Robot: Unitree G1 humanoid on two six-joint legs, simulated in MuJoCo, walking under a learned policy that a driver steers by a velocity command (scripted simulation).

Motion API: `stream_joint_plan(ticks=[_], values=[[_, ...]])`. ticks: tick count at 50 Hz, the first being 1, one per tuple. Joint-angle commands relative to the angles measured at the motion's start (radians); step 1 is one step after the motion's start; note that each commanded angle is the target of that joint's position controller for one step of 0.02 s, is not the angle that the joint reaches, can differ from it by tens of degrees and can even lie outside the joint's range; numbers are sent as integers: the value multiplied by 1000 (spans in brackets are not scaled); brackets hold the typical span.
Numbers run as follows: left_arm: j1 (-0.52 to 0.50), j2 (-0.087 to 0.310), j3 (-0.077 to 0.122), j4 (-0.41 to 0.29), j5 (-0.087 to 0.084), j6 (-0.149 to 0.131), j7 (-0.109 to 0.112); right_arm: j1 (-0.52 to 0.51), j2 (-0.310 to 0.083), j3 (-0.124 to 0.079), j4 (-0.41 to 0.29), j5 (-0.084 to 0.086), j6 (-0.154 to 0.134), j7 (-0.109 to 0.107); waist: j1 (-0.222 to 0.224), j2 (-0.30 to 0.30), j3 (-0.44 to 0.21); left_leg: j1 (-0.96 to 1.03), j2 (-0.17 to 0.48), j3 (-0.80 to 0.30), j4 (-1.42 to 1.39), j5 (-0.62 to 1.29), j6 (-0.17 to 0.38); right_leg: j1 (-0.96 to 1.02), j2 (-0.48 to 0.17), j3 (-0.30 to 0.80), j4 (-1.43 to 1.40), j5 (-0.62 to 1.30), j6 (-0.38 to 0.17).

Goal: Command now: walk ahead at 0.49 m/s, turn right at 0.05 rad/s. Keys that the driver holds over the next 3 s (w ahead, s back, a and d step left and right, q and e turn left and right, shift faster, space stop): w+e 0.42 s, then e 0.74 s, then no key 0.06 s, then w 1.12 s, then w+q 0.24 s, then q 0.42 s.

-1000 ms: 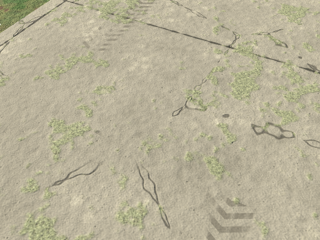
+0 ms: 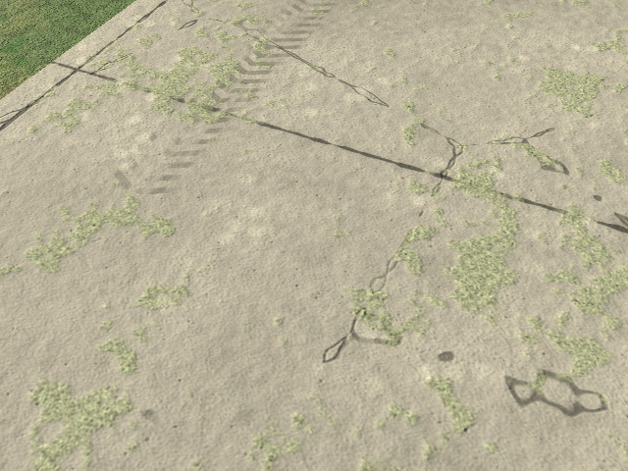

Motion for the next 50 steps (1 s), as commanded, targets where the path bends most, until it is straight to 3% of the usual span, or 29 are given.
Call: stream_joint_plan(ticks=[1, 6, 9, 12, 14, 15, 16, 17, 18, 19, 20, 21, 22, 23, 25, 28, 31, 34, 37, 39, 40, 41, 42, 43, 44, 45, 47, 48, 50], values=[[44, 44, 14, -38, 10, 6, 6, -42, -134, -21, -54, -1, -18, -20, 50, 82, 52, -90, 284, -203, -208, 69, 168, -36, -43, 3, -129, 153, 28], [-126, 26, 5, -86, -4, -1, -15, 40, -165, -27, -29, 8, -8, -38, -18, 81, 51, 48, 289, -107, -200, 99, 114, -35, -2, -35, -417, 322, 20], [-205, 25, 1, -125, -12, 0, -35, 83, -169, -30, -5, 11, 2, -39, -48, 79, 81, 169, 330, -75, -175, 99, 104, -80, 16, -34, -490, 277, 4], [-244, 33, 0, -168, -13, -2, -59, 84, -178, -36, 1, 13, 20, -42, -46, 81, 90, 277, 369, -50, -109, 154, 81, -103, 31, -48, -530, 160, -31], [-204, 56, 10, -180, -10, -4, -71, 45, -203, -43, -15, 15, 33, -46, -8, 106, 52, 289, 368, -10, 1, 408, 56, 6, 75, -105, -546, 59, -64], [-115, 81, 27, -166, -8, -4, -73, 19, -212, -45, -27, 14, 41, -49, 46, 115, -9, 266, 349, 26, 131, 602, 36, 151, 122, -148, -562, 54, -85], [56, 134, 60, -117, -11, -2, -70, 15, -194, -38, -42, 6, 50, -54, 119, 91, -102, 196, 298, 73, 353, 699, 5, 378, 177, -163, -593, 84, -114], [242, 246, 97, -88, -8, 4, -55, 22, -171, -23, -81, -12, 43, -59, 179, -45, -224, -73, 242, 104, 710, 427, -44, 703, -2, 125, -613, 110, -192], [251, 311, 103, -92, -7, 1, -58, 117, -27, 23, -108, -23, 4, -37, 87, -279, -340, -504, 27, -7, 1020, -392, -93, 1032, -211, 675, -761, -77, -365], [273, 209, 79, -97, -3, -2, -55, 26, -146, -4, -114, 13, -38, -24, 141, -163, -346, -617, 74, -171, 1111, -402, -58, 1053, -206, 726, -841, -105, -328], [213, 171, 68, -109, 2, -4, -49, -66, -184, -15, -151, 41, -59, -19, 133, -119, -215, -677, 118, -163, 1098, -308, -34, 949, -174, 576, -838, 0, -281], [128, 151, 61, -137, 3, -3, -49, -103, -178, -14, -160, 31, -65, -25, 96, 7, -154, -631, 164, -157, 1032, -223, -31, 799, -135, 454, -847, 112, -258], [54, 131, 53, -167, 11, -1, -50, -114, -180, -23, -162, 13, -59, -34, 55, 52, -97, -560, 188, -149, 960, -186, -44, 653, -108, 367, -860, 300, -246], [22, 114, 46, -182, 21, 0, -49, -98, -179, -29, -170, 6, -42, -37, 19, 41, -85, -484, 205, -155, 923, -182, -57, 566, -81, 309, -871, 443, -239], [16, 131, 50, -188, 15, 1, -43, -74, -148, -32, -183, -4, -12, -44, -13, 33, -65, -432, 190, -132, 839, -177, -95, 471, -45, 217, -870, 653, -238], [57, 174, 65, -186, 6, 13, -17, -147, -119, -28, -224, -16, 9, -59, -1, 2, -58, -416, 130, -97, 630, -46, -136, 412, 15, 130, -845, 781, -212], [91, 173, 68, -187, -9, 41, 5, -244, -102, -20, -261, -8, 16, -56, 37, -47, -91, -354, 78, -97, 413, 128, -136, 410, 55, 125, -801, 684, -144], [115, 175, 70, -186, -10, 64, 22, -324, -119, -23, -298, -1, 22, -46, 64, -68, -93, -335, 51, -119, 298, 175, -135, 446, 41, 202, -760, 539, -107], [89, 165, 71, -206, -3, 77, 36, -310, -160, -37, -307, -7, 13, -40, 43, -76, -87, -326, 60, -169, 215, 109, -115, 521, 17, 318, -684, 446, -108], [38, 149, 65, -235, -3, 82, 36, -227, -175, -46, -290, -14, -3, -42, -6, -72, -111, -190, 80, -154, 94, 200, -79, 518, 64, 337, -570, 380, -81], [28, 107, 51, -264, 8, 79, 31, -158, -217, -56, -287, -32, -6, -51, -20, 6, -201, 30, 208, -240, 113, 451, -23, 421, 136, 287, -397, 249, -43], [177, 49, 36, -256, 15, 74, 27, -132, -246, -56, -300, -50, 7, -62, 44, 238, -288, 315, 445, -474, 174, 895, 133, 184, 285, 171, -157, -396, 21], [292, 121, 40, -253, 1, 72, 16, -90, -232, -63, -292, -23, 26, -60, 62, 359, -396, 388, 607, -717, 144, 719, 260, 62, 254, 135, 52, -555, 52], [242, 204, 65, -228, -9, 87, 16, -141, -169, -49, -324, -6, 37, -62, 41, 207, -315, 304, 538, -650, 117, 496, 232, 18, 200, 137, 144, -472, 87], [149, 222, 74, -238, -8, 108, 20, -178, -136, -38, -337, -6, 51, -65, 25, 128, -226, 210, 464, -510, 101, 349, 174, -4, 172, 96, 175, -386, 110], [113, 209, 75, -244, -5, 129, 26, -213, -128, -31, -344, -10, 65, -65, 31, 100, -166, 104, 410, -430, 68, 246, 147, 7, 149, 77, 174, -333, 122], [112, 157, 65, -261, -6, 149, 27, -255, -156, -37, -342, -22, 80, -69, 55, 144, -87, -71, 324, -286, -1, 142, 126, 89, 131, 19, 120, -252, 126], [120, 129, 59, -266, -9, 149, 26, -255, -158, -40, -339, -24, 83, -69, 57, 168, -82, -89, 302, -235, -18, 134, 127, 112, 133, -7, 74, -234, 126], [97, 110, 53, -285, -5, 144, 27, -238, -165, -46, -331, -21, 85, -73, 41, 181, -99, -57, 323, -199, -28, 165, 154, 119, 118, -26, -8, -224, 126]])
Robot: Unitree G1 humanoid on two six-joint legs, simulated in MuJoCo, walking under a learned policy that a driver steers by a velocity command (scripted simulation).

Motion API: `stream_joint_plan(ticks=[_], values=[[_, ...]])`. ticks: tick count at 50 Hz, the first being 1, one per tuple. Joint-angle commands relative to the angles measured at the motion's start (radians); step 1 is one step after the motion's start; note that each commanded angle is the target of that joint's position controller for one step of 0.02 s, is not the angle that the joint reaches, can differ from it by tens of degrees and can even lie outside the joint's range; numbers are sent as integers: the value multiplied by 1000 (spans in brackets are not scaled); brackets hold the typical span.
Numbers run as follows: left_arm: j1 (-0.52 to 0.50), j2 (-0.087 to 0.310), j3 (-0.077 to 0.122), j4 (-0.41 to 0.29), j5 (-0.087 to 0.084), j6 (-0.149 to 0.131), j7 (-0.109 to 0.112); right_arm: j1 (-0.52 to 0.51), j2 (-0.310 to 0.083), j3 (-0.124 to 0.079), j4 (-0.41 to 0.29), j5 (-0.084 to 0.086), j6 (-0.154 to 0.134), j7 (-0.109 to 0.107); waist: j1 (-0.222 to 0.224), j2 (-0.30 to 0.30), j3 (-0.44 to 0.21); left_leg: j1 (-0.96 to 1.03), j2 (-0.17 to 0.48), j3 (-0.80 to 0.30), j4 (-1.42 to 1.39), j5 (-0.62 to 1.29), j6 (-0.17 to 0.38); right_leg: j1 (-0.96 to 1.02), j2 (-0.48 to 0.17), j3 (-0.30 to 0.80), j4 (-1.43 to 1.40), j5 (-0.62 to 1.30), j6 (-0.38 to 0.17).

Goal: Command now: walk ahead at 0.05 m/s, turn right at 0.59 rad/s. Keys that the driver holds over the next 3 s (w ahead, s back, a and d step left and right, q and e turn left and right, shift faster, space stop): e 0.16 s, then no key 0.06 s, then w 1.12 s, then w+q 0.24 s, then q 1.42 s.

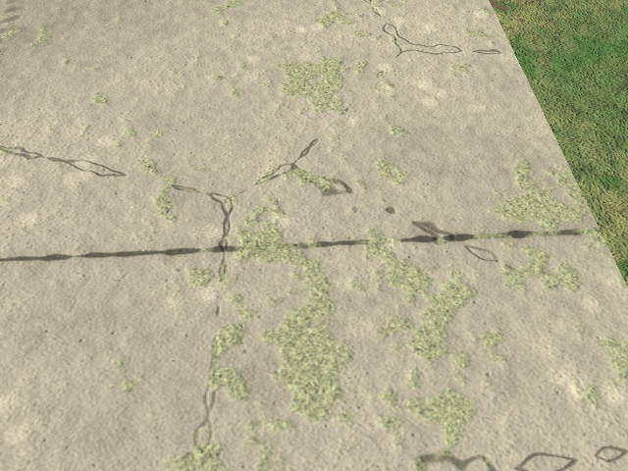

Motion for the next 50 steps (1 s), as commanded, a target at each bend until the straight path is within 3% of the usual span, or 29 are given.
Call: stream_joint_plan(ticks=[1, 4, 9, 11, 12, 13, 14, 15, 16, 18, 20, 24, 29, 34, 37, 38, 39, 40, 41, 42, 43, 44, 45, 47, 50], values=[[62, 36, 10, -72, 5, -4, 3, -7, -158, -45, -55, 3, -1, -11, 5, 173, -154, 178, 254, -175, -173, 132, 216, -5, -42, -37, -84, 40, 8], [27, 36, 5, -96, 9, -7, -7, -15, -186, -58, -52, 9, 7, -14, -6, 176, -178, 186, 290, -144, -181, 87, 221, 56, -73, -52, -211, 76, -12], [34, 54, 13, -107, 12, -2, -33, -10, -216, -71, -34, 33, 20, -5, 0, 194, -162, 168, 310, -98, -158, -29, 183, 187, -59, -101, -439, 106, -75], [116, 47, 20, -71, 17, -2, -41, -3, -200, -66, -16, 51, 29, -1, 40, 166, -164, 113, 280, -57, -78, -58, 125, 329, -10, -139, -644, 196, -128], [164, 64, 28, -52, 19, -2, -39, 38, -161, -58, 5, 53, 32, 7, 48, 96, -149, 15, 230, 0, 14, -221, 50, 423, -27, -77, -753, 221, -168], [191, 138, 40, -60, 24, -3, -24, 32, -63, -26, -19, 18, 29, 26, 34, -176, -134, -233, 106, 117, 328, -463, -65, 544, -280, 284, -864, 203, -255], [178, 252, 64, -81, 37, -19, -27, -49, -130, -53, -68, 22, 13, 23, 65, -232, -78, -406, 18, 10, 502, -522, -69, 416, -421, 508, -959, -31, -405], [148, 197, 49, -78, 49, -48, -29, -111, -189, -72, -76, 42, 2, 22, 79, -147, -34, -426, 58, -79, 576, -409, -45, 376, -374, 491, -1031, -254, -379], [96, 153, 32, -67, 41, -73, -27, -72, -195, -80, -56, 51, -4, 25, 34, -160, -5, -449, 66, -93, 575, -296, -29, 387, -336, 438, -1046, -249, -323], [53, 100, 12, -58, 23, -95, -24, 3, -185, -85, 6, 29, -6, 23, 5, -153, -23, -420, 78, -90, 590, -161, -46, 417, -272, 316, -1040, -129, -262], [87, 79, 5, -40, 26, -110, -23, 18, -163, -83, 27, 33, -19, 31, 1, -115, -28, -401, 74, -76, 588, -62, -49, 437, -243, 253, -1053, -40, -249], [155, 89, 10, -5, 24, -128, -21, -25, -136, -73, 29, 34, -39, 39, 31, -97, -17, -419, 76, -77, 449, 50, -64, 516, -241, 188, -1069, 102, -254], [180, 120, 23, 31, 14, -128, -21, -81, -115, -54, 14, 42, -51, 52, 64, -100, 22, -342, 69, -63, 252, 78, -81, 492, -256, 142, -1075, 160, -272], [208, 128, 31, 72, 2, -121, -25, -129, -110, -35, -14, 50, -71, 72, 85, -86, 56, -275, 64, -47, 137, 4, -45, 496, -279, 121, -1036, 209, -283], [185, 138, 35, 81, -5, -115, -29, -82, -139, -38, -13, 53, -82, 81, 48, -97, 34, -152, 50, -31, 90, -48, -1, 498, -296, 130, -982, 281, -265], [166, 139, 34, 80, -6, -111, -29, -24, -151, -44, 4, 52, -84, 79, 8, -93, 6, -55, 29, -9, 60, -45, 16, 482, -277, 109, -919, 386, -247], [164, 120, 26, 80, -1, -108, -29, 92, -181, -62, 42, 48, -85, 71, -43, -73, -64, 118, -3, 14, 46, -49, 37, 446, -227, 65, -780, 546, -223], [167, 72, 7, 71, 11, -108, -28, 258, -237, -82, 79, 42, -87, 62, -110, 9, -195, 378, 101, -104, 50, -62, 86, 320, -160, -6, -504, 532, -179], [241, -19, -21, 30, 19, -129, -29, 368, -363, -108, 96, 24, -81, 58, -92, 318, -322, 721, 357, -557, -32, -199, 239, -72, 8, -81, -96, 151, -89], [211, 35, -10, 39, 4, -153, -27, 377, -278, -86, 99, 37, -84, 64, -114, 310, -348, 724, 391, -783, -170, -366, 276, -211, 26, 60, 72, -100, -85], [146, 100, 6, 25, -23, -165, -35, 300, -227, -66, 87, 39, -84, 63, -97, 235, -212, 629, 374, -656, -175, -395, 235, -298, -40, 67, 132, -40, -106], [95, 98, 3, 18, -22, -167, -36, 235, -189, -55, 69, 35, -79, 61, -73, 153, -147, 518, 331, -534, -178, -345, 200, -285, -94, 33, 105, 53, -120], [64, 86, 3, 16, -6, -165, -36, 182, -158, -44, 59, 30, -76, 62, -51, 110, -83, 409, 289, -450, -206, -261, 188, -260, -125, 18, 41, 128, -119], [85, 60, 5, 26, 6, -148, -38, 141, -137, -36, 53, 17, -80, 62, -7, 138, -53, 288, 234, -341, -259, -120, 177, -165, -157, 13, -29, 216, -113], [72, 34, 1, 21, 15, -129, -35, 163, -159, -41, 72, 27, -92, 57, 12, 106, -30, 252, 216, -236, -291, 110, 194, -184, -159, -11, -104, 295, -83]])
Over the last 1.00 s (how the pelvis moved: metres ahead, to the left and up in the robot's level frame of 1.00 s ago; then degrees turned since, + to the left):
0.44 -0.11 -0.01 -31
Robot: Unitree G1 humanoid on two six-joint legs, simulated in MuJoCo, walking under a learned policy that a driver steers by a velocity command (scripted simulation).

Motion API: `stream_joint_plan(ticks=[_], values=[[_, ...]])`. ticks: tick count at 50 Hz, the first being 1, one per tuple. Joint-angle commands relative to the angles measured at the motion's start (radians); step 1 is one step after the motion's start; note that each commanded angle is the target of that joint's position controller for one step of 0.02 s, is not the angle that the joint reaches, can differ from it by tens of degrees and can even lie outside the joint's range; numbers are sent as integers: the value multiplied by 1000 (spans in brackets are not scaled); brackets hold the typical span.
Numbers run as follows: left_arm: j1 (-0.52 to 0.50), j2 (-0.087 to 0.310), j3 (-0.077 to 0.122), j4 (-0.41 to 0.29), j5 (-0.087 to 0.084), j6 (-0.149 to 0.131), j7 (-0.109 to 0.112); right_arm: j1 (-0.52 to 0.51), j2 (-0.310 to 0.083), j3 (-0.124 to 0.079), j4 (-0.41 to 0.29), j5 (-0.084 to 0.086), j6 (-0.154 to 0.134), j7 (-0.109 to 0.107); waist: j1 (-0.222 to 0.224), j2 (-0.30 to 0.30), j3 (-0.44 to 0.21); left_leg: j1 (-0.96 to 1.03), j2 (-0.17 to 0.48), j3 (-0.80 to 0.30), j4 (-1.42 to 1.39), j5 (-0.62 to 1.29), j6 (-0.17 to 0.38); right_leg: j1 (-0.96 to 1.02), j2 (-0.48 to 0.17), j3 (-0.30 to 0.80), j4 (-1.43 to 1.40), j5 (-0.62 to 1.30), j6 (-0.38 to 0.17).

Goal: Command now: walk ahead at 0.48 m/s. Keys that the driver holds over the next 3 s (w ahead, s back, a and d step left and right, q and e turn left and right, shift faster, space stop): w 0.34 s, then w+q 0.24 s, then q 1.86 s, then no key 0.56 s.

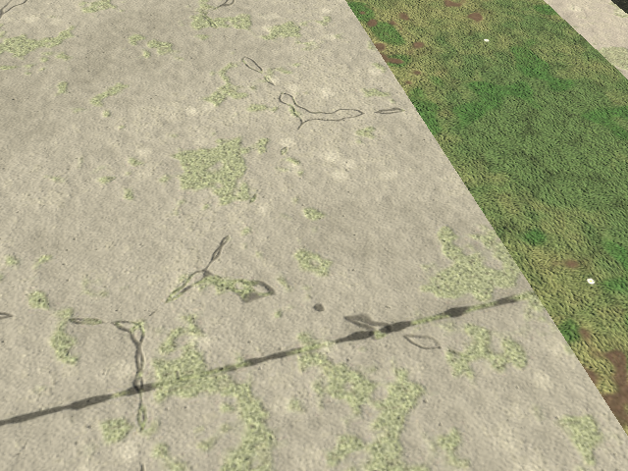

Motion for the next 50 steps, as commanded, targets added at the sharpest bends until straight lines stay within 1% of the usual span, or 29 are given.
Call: stream_joint_plan(ticks=[1, 5, 10, 13, 14, 15, 16, 17, 18, 19, 20, 21, 22, 23, 25, 28, 32, 34, 36, 38, 40, 41, 42, 43, 44, 45, 46, 47, 50], values=[[-15, 57, 17, -73, 12, -2, 5, -24, -151, -32, -50, 4, -21, -10, 25, 109, 30, 62, 263, -213, -211, 294, 169, -147, -47, 25, -82, 114, 25], [-161, 14, -1, -111, 6, -17, -9, 28, -159, -28, -30, 13, -8, -26, -21, 107, 53, 64, 211, -109, -221, 352, 126, -96, -12, -20, -372, 322, 24], [-318, 9, -9, -166, -6, -32, -43, 125, -179, -31, 12, 22, 16, -34, -70, 99, 94, 208, 269, -124, -188, 325, 124, -106, 29, -34, -556, 346, -1], [-313, 38, 0, -179, -4, -37, -59, 120, -196, -39, 20, 23, 32, -41, -33, 119, 70, 305, 304, -129, -99, 503, 104, -61, 57, -40, -598, 229, -41], [-267, 61, 10, -170, -2, -36, -57, 109, -209, -43, 18, 22, 36, -44, -2, 139, 30, 321, 301, -124, -35, 666, 94, 20, 85, -60, -596, 184, -58], [-160, 93, 27, -143, 0, -35, -52, 90, -215, -44, 15, 20, 43, -45, 62, 149, -41, 314, 277, -101, 96, 829, 80, 172, 119, -88, -613, 177, -85], [4, 140, 48, -98, 3, -32, -41, 75, -200, -36, 5, 15, 46, -47, 141, 135, -151, 204, 232, -70, 299, 814, 50, 437, 95, -67, -609, 231, -125], [174, 229, 69, -70, 17, -25, -28, 123, -134, -11, -23, -16, 36, -47, 164, -27, -323, -86, 145, -34, 652, 425, 12, 817, -138, 204, -543, 272, -215], [189, 228, 64, -52, 13, -27, -35, 246, -24, 22, -10, 4, 14, -31, 100, -237, -452, -422, -22, -133, 927, -376, -23, 1063, -325, 675, -695, 26, -348], [172, 132, 42, -60, 8, -24, -28, 132, -155, -9, -12, 38, -3, -24, 149, -112, -351, -522, 36, -212, 1002, -363, -9, 983, -289, 639, -763, -85, -287], [83, 109, 31, -67, 8, -23, -21, 24, -185, -20, -52, 57, -10, -22, 134, -62, -185, -558, 84, -176, 983, -264, -5, 819, -262, 474, -794, -27, -242], [19, 88, 23, -69, 12, -25, -22, -20, -169, -19, -59, 48, -8, -26, 97, 23, -101, -521, 130, -157, 931, -183, -13, 663, -224, 363, -831, 75, -220], [-25, 68, 19, -67, 19, -31, -24, -18, -155, -24, -59, 35, 1, -29, 60, 16, -51, -476, 159, -158, 876, -131, -22, 554, -190, 279, -868, 124, -208], [-50, 54, 16, -63, 26, -40, -26, 20, -139, -26, -47, 35, 17, -30, 27, -14, -40, -412, 183, -166, 852, -96, -29, 485, -165, 219, -906, 133, -197], [-68, 53, 20, -42, 23, -55, -28, 55, -100, -23, -33, 37, 44, -34, 1, -22, -11, -381, 189, -161, 822, -69, -47, 407, -153, 129, -963, 174, -200], [-59, 81, 31, -9, 31, -62, -19, -11, -92, -27, -63, 29, 59, -41, 4, -8, 40, -470, 192, -183, 730, 49, -70, 399, -149, 18, -997, 255, -196], [-81, 103, 33, 4, 30, -47, 3, -122, -69, -20, -102, 11, 42, -19, 28, 0, 69, -411, 158, -95, 439, 279, -76, 397, -87, -168, -960, 486, -146], [-42, 122, 37, 21, 22, -33, 17, -196, -50, -14, -140, 4, 39, -3, 63, 5, 59, -383, 136, -43, 348, 331, -74, 441, -104, -196, -920, 568, -139], [-28, 141, 43, 32, 8, -13, 24, -211, -63, -20, -167, 7, 44, 12, 67, -10, 40, -392, 126, -34, 298, 287, -59, 529, -136, -198, -859, 607, -129], [-48, 161, 52, 31, -9, 7, 33, -194, -94, -34, -190, 4, 51, 24, 42, -32, 18, -377, 102, -16, 271, 175, -30, 597, -164, -195, -771, 692, -109], [-85, 171, 59, 18, -22, 27, 44, -66, -145, -62, -173, 2, 53, 28, -31, -36, -49, -230, 41, 21, 220, 114, 11, 603, -148, -205, -567, 807, -73], [-84, 149, 51, 13, -20, 32, 44, 48, -194, -88, -145, 2, 49, 16, -85, 14, -109, -70, 4, 17, 128, 232, 44, 556, -87, -227, -367, 721, -29], [-24, 91, 29, -7, 22, 27, 37, 93, -296, -111, -153, -1, 53, -11, -72, 209, -194, 178, 185, -233, 157, 697, 115, 323, -7, -234, -58, 253, 40], [118, 12, -1, -23, 48, 17, 18, 22, -356, -107, -200, -20, 52, -16, 51, 339, -355, 452, 423, -672, 172, 913, 353, 0, 174, -80, 282, -520, 99], [48, 107, 15, -11, 19, 10, 4, 25, -282, -95, -232, -12, 58, -5, -43, 173, -458, 432, 408, -681, 83, 671, 350, -32, 138, 87, 338, -459, 78], [-49, 127, 21, -40, -8, 14, 5, -37, -235, -82, -242, -2, 57, -3, -37, 121, -324, 325, 359, -571, 45, 485, 298, -91, 105, 73, 300, -357, 58], [-85, 114, 21, -39, 3, 24, 19, -85, -196, -72, -239, 18, 63, -8, -9, 43, -204, 186, 305, -491, 14, 342, 236, -100, 66, 58, 220, -278, 58], [-96, 123, 26, -40, 16, 38, 33, -121, -174, -64, -247, 19, 71, -16, 13, 67, -140, 59, 277, -453, -13, 275, 211, -65, 44, 61, 153, -227, 61], [-57, 105, 29, -39, 24, 59, 42, -147, -184, -69, -269, -9, 78, -30, 53, 136, -124, -94, 210, -391, -44, 300, 192, 50, 60, 51, 56, -156, 72]])
Over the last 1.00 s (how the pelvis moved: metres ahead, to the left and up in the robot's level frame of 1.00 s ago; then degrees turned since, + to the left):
0.26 -0.01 0.01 -10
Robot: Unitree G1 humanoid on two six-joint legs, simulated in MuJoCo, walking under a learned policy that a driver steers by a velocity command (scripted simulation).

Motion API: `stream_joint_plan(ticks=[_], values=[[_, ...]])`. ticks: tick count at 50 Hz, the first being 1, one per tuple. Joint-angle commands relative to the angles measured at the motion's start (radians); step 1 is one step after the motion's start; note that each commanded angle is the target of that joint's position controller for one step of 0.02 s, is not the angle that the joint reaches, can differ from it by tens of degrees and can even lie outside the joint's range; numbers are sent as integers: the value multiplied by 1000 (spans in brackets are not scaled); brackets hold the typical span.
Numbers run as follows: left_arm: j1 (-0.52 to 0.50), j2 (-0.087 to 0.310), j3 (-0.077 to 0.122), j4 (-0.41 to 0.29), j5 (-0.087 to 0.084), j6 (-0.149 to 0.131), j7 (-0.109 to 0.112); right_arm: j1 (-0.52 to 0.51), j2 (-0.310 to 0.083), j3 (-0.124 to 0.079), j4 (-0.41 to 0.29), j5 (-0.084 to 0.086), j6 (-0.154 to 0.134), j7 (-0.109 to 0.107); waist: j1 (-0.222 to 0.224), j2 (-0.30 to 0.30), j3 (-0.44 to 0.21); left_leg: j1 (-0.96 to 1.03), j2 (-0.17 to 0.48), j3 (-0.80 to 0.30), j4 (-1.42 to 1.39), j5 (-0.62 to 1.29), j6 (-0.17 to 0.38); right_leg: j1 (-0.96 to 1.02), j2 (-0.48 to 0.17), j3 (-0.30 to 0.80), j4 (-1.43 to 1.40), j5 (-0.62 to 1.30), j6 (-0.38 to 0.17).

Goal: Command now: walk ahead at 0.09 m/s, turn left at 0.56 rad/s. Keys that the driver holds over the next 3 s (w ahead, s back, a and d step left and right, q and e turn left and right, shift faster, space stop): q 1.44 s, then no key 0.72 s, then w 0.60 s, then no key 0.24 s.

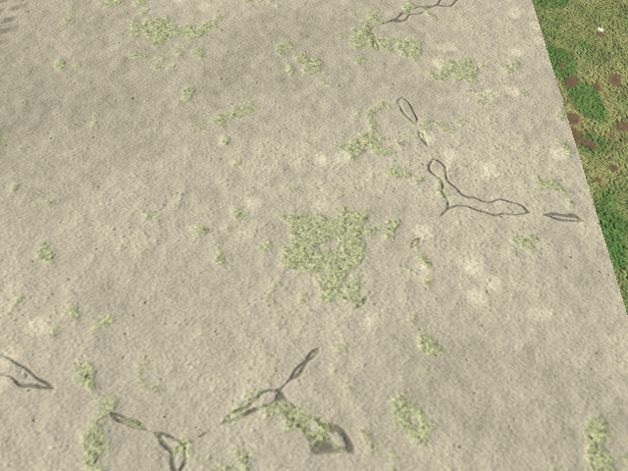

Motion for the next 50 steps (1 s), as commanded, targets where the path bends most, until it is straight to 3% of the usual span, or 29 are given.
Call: stream_joint_plan(ticks=[1, 4, 9, 14, 16, 17, 18, 19, 20, 21, 22, 23, 25, 28, 30, 35, 37, 38, 39, 40, 41, 42, 43, 44, 47, 50], values=[[113, 83, 28, -35, 9, 7, 16, -9, -151, -43, -86, -7, -8, -21, 46, 108, -216, 170, 238, -302, -175, 222, 166, -11, -7, 25, -68, 69, 16], [77, 74, 24, -46, 8, 11, 24, 8, -165, -48, -91, 4, 5, -42, 28, 107, -243, 202, 230, -327, -160, 142, 155, -39, 1, 44, -167, 111, 44], [16, 72, 23, -67, -1, 7, 19, -7, -163, -49, -111, 4, 31, -56, 3, 155, -201, 179, 197, -397, -169, -144, 121, -12, 20, 64, -337, 156, 51], [20, 82, 28, -73, -12, -21, -2, 2, -159, -50, -121, 7, 46, -49, -9, 185, -202, 233, 202, -489, -110, -13, 116, 92, 51, 61, -527, 110, 22], [76, 85, 35, -58, -14, -30, -13, -23, -153, -48, -130, 21, 55, -50, 34, 180, -197, 217, 168, -495, -62, 38, 85, 212, 55, 37, -731, 213, -4], [107, 114, 47, -49, -6, -32, -15, -15, -134, -42, -134, 27, 57, -52, 43, 146, -201, 157, 124, -462, -10, -32, 45, 320, -10, 65, -821, 309, -29], [103, 184, 61, -62, 11, -23, -9, 40, -77, -29, -133, 19, 58, -50, 1, -60, -217, 32, 20, -317, 193, -336, -17, 429, -232, 244, -857, 424, -112], [92, 225, 71, -57, 44, -14, -12, 9, -124, -45, -171, 27, 46, -46, -7, -321, -150, -159, -100, -140, 384, -552, -73, 392, -365, 461, -893, 609, -274], [44, 166, 59, -89, 39, -16, -10, 34, -203, -70, -146, 5, 37, -43, -6, -209, -147, -181, -25, -155, 583, -519, -113, 386, -387, 425, -868, 660, -306], [13, 120, 48, -102, 27, -14, -4, 51, -211, -78, -116, 13, 42, -41, -13, -134, -148, -177, -15, -141, 656, -457, -131, 384, -327, 315, -839, 667, -265], [-7, 101, 42, -111, 14, -10, -1, 70, -181, -74, -91, 16, 55, -45, -19, -96, -142, -183, -6, -125, 707, -412, -152, 397, -269, 232, -820, 649, -226], [-8, 91, 37, -111, 0, -6, 3, 72, -157, -67, -89, 16, 65, -45, -9, -97, -129, -209, 4, -115, 759, -373, -170, 409, -255, 192, -814, 665, -223], [9, 96, 35, -111, 5, 6, 9, 38, -113, -52, -104, 28, 72, -38, 9, -119, -112, -206, 22, -54, 724, -325, -189, 409, -214, 102, -833, 660, -226], [58, 125, 47, -102, 12, 22, 17, -44, -89, -39, -145, 30, 69, -33, 60, -161, -129, -207, 66, -14, 568, -311, -207, 498, -238, 73, -836, 658, -249], [51, 151, 57, -103, 7, 27, 13, -55, -77, -30, -158, 24, 67, -24, 66, -171, -148, -130, 93, 13, 462, -322, -201, 491, -258, 43, -833, 659, -253], [33, 183, 71, -95, -19, 24, -7, -31, -99, -39, -164, 25, 75, -4, 54, -190, -150, 43, 94, 82, 217, -286, -146, 442, -293, -1, -807, 623, -238], [14, 177, 70, -88, -39, 21, -8, 34, -95, -47, -142, 25, 76, 2, 8, -167, -154, 171, 68, 113, 9, -138, -93, 400, -277, -45, -729, 570, -186], [63, 143, 62, -65, -38, 17, -12, 76, -119, -59, -127, 23, 75, -5, -2, -103, -167, 301, 59, 80, -87, -23, -59, 322, -242, -98, -638, 477, -124], [86, 87, 46, -75, 0, 16, -16, 116, -219, -86, -134, 23, 68, -20, 8, 142, -187, 488, 247, -194, -124, 293, 14, 96, -144, -198, -379, 172, -24], [1, 56, 29, -144, 28, 12, -9, 111, -301, -94, -156, -9, 51, -20, -7, 359, -192, 496, 470, -510, -116, 485, 232, -158, -1, -142, -153, -234, 35], [-57, 112, 46, -145, 13, 11, -2, 126, -240, -79, -152, -26, 27, -12, -67, 228, -237, 460, 463, -485, -142, 397, 280, -161, -12, -13, -7, -234, 33], [-57, 127, 52, -139, -4, 14, -1, 83, -212, -64, -139, -22, 14, -15, -32, 192, -192, 413, 404, -391, -144, 316, 225, -160, -27, 8, 20, -152, 18], [-33, 125, 57, -118, -2, 17, 5, 28, -190, -59, -139, -3, 11, -23, -4, 141, -166, 382, 342, -329, -142, 229, 166, -156, -38, 15, -11, -66, 16], [-24, 134, 61, -113, 5, 21, 11, -14, -167, -49, -143, 16, 16, -29, 11, 145, -149, 357, 313, -302, -142, 219, 136, -150, -39, 17, -41, -4, 22], [17, 108, 57, -100, 3, 18, 3, -28, -160, -39, -146, 4, 25, -44, 32, 153, -179, 308, 268, -271, -141, 259, 136, -68, 1, 0, -54, 96, 43], [-13, 83, 45, -111, -1, 16, 1, -6, -171, -43, -135, 8, 28, -51, 13, 152, -170, 328, 256, -305, -133, 188, 136, -60, 16, 10, -217, 115, 52]])
Over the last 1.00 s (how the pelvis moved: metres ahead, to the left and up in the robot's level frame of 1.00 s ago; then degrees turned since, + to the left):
0.50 0.03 -0.02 18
